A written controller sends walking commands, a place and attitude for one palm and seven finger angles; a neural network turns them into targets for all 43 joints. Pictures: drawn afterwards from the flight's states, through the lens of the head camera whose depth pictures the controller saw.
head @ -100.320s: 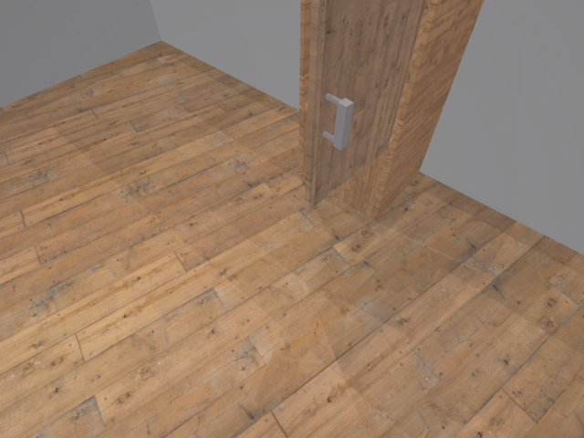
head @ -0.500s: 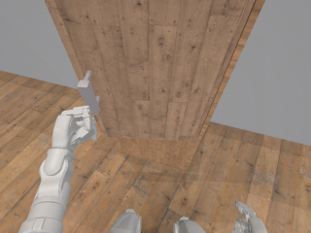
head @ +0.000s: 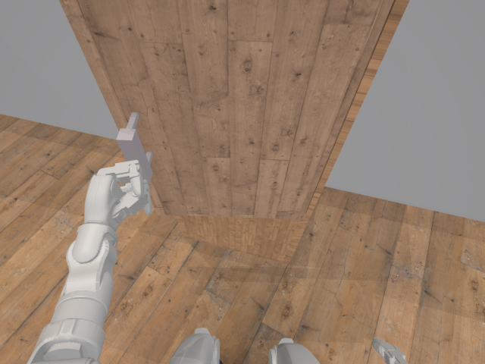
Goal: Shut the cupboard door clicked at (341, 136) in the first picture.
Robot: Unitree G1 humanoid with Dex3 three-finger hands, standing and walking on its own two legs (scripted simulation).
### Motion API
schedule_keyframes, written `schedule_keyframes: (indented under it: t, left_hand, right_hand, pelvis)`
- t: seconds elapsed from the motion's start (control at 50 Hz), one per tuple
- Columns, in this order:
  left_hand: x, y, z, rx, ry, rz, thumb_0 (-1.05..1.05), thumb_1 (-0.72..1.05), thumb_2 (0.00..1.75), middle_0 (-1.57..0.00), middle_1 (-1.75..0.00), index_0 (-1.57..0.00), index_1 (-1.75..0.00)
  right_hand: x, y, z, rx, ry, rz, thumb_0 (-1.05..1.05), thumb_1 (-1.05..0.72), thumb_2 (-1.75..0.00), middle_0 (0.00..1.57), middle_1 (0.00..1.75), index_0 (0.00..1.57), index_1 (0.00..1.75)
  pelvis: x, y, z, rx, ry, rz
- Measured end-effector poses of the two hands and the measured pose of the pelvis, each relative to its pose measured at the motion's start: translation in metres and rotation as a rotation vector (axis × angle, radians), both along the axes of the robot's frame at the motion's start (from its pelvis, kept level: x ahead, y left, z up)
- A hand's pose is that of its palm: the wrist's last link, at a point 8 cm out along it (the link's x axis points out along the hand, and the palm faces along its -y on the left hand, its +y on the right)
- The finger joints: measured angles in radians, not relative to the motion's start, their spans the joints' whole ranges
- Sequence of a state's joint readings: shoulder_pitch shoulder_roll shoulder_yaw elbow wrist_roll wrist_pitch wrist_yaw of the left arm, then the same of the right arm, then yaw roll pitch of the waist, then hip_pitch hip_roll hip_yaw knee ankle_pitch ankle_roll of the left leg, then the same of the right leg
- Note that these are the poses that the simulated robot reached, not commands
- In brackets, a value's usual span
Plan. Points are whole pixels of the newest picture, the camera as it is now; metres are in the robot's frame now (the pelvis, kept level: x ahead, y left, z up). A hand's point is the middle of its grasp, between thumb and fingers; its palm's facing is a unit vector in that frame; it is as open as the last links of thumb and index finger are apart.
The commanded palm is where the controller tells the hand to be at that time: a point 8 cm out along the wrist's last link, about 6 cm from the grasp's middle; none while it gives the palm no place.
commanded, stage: bring the fist close to the handle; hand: left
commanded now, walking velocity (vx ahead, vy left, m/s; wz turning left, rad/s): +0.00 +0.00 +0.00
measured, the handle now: (139, 148) +0.47 +0.21 +0.05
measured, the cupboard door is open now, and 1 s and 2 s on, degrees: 13 2 0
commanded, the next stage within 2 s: push the door shut along its arc in 0.04 s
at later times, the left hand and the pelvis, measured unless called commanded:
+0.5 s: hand (151, 175) +0.41 +0.17 +0.05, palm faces -0.08 -1.00 -0.04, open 3.1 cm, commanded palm +0.40 +0.22 +0.05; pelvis -0.01 +0.00 -0.01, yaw +1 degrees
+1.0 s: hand (159, 152) +0.46 +0.17 +0.05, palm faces -0.19 -0.98 -0.03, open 3.2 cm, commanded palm +0.47 +0.19 +0.05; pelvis -0.02 +0.00 -0.03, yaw +1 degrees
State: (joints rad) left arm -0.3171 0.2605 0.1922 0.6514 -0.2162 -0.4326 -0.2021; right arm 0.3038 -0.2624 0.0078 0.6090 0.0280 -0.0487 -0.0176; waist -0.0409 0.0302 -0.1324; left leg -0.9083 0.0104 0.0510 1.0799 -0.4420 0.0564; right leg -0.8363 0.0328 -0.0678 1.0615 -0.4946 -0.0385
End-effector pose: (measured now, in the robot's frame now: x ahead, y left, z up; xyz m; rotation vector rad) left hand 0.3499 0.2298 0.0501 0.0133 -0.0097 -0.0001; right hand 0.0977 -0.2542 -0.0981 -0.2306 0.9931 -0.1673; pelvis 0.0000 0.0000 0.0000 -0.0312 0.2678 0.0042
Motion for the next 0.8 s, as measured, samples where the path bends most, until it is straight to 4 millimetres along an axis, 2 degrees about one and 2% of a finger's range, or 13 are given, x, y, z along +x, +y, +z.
schedule_keyframes:
  t: [0.24, 0.36, 0.48, 0.8]
  left_hand:
    - [0.004, 0.0, 0.0, 0.018, 0.005, -0.028, 0.01, 0.91, 0.9, -1.3, -1.5, -1.31, -1.5]
    - [0.023, -0.006, 0.002, 0.022, -0.007, -0.06, 0.01, 0.9, 0.9, -1.3, -1.5, -1.31, -1.5]
    - [0.042, -0.004, 0.005, 0.029, -0.002, -0.081, 0.01, 0.9, 0.9, -1.33, -1.5, -1.31, -1.5]
    - [0.074, 0.002, 0.006, 0.022, 0.02, -0.141, 0.01, 0.9, 0.9, -1.33, -1.5, -1.33, -1.5]
  right_hand:
    - [0.013, 0.007, 0.002, 0.006, -0.029, 0.021, 0.01, -0.9, -0.9, 0.2, 0.3, 0.2, 0.3]
    - [0.011, 0.007, -0.001, -0.008, -0.016, 0.028, 0.01, -0.9, -0.9, 0.2, 0.3, 0.2, 0.3]
    - [-0.003, 0.002, -0.008, -0.013, 0.026, 0.01, 0.01, -0.9, -0.9, 0.2, 0.3, 0.2, 0.3]
    - [-0.055, -0.013, -0.019, -0.048, 0.162, -0.05, 0.01, -0.9, -0.9, 0.2, 0.3, 0.2, 0.3]
  pelvis:
    - [0.0, 0.004, 0.0, -0.005, -0.001, 0.006]
    - [-0.003, 0.004, -0.003, -0.008, 0.006, 0.013]
    - [-0.005, 0.003, -0.007, -0.01, 0.024, 0.014]
    - [-0.013, -0.001, -0.017, -0.023, 0.06, 0.021]
